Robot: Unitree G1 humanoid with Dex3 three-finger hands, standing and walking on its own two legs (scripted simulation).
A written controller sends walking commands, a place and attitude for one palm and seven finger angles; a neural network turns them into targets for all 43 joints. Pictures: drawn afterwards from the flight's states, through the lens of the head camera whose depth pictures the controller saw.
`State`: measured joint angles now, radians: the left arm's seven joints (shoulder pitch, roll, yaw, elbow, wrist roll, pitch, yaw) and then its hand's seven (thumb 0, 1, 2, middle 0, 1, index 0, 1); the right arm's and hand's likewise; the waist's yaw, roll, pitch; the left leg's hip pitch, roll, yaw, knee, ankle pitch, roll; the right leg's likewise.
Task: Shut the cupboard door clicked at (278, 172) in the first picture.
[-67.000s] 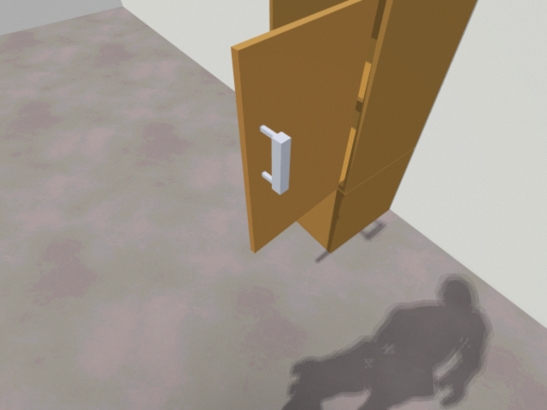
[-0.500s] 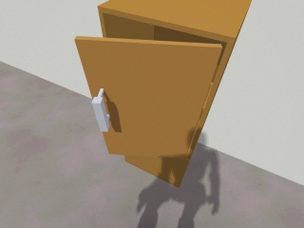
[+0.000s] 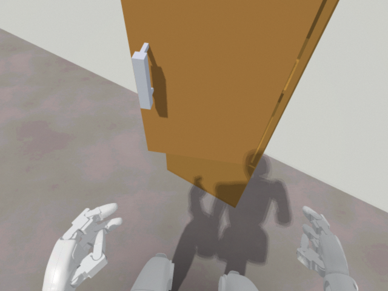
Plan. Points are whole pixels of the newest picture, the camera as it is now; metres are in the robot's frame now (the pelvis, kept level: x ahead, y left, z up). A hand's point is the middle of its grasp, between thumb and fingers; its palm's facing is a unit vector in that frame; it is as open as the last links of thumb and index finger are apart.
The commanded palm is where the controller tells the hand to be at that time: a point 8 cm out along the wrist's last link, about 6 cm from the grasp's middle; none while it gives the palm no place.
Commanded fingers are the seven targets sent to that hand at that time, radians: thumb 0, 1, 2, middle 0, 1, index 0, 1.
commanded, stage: raise the hand and make a fist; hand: left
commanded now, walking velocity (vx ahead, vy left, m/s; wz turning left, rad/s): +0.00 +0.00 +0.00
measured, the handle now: (146, 77) +0.56 +0.19 +0.11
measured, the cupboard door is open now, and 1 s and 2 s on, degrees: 23 23 23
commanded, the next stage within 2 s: bring the fist close to the handle in 1.46 s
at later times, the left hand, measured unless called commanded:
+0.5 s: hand (90, 205) +0.23 +0.21 +0.09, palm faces +0.06 -1.00 -0.07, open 3.7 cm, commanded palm +0.20 +0.25 +0.08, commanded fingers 0.00 0.90 0.90 -1.08 -1.26 -1.08 -1.26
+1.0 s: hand (97, 193) +0.25 +0.20 +0.10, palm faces -0.05 -1.00 -0.03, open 3.1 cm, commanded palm +0.23 +0.26 +0.11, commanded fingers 0.00 0.90 0.90 -1.30 -1.50 -1.30 -1.50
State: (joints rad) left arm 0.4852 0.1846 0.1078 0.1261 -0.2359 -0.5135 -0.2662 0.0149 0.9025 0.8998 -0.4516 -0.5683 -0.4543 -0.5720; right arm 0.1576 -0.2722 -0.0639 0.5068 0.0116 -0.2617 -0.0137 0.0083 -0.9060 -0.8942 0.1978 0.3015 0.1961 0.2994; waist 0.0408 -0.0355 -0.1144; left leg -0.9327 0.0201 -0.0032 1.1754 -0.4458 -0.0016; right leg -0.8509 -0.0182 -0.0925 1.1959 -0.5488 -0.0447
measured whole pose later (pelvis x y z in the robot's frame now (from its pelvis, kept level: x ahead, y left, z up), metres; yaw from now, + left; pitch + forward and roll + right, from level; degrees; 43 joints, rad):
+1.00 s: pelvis +0.04 +0.02 +0.03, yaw +0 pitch +10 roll -3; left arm 0.40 0.26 0.13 -0.11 -0.28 -0.25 -0.27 0.02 0.90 0.90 -1.28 -1.47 -1.28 -1.48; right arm 0.25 -0.22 0.04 0.47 0.03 -0.18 -0.06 0.01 -0.90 -0.89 0.20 0.30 0.20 0.30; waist 0.01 0.04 -0.11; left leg -0.76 0.02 -0.01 1.03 -0.44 0.02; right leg -0.65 0.00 -0.09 0.98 -0.51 -0.01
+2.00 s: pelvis +0.03 +0.01 +0.04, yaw -1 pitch +10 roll -1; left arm 0.03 0.21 0.11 0.15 -0.24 -0.24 -0.17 0.02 0.90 0.90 -1.30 -1.50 -1.30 -1.50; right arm 0.27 -0.24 0.04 0.55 0.03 -0.16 -0.06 0.01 -0.90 -0.89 0.20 0.30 0.20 0.30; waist -0.02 0.04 -0.10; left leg -0.73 0.02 0.01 0.96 -0.41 0.01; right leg -0.64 0.00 -0.06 0.95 -0.48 -0.02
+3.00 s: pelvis +0.03 +0.01 +0.04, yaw -2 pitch +13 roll -1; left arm -0.48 0.24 0.23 0.77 -0.18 -0.40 -0.15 0.02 0.90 0.90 -1.30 -1.50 -1.30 -1.50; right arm 0.34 -0.26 -0.01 0.64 0.03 -0.03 -0.02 0.01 -0.91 -0.89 0.20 0.30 0.20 0.30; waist -0.06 0.03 -0.11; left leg -0.78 0.03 0.03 0.94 -0.40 0.01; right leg -0.72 0.02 -0.05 0.95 -0.46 -0.03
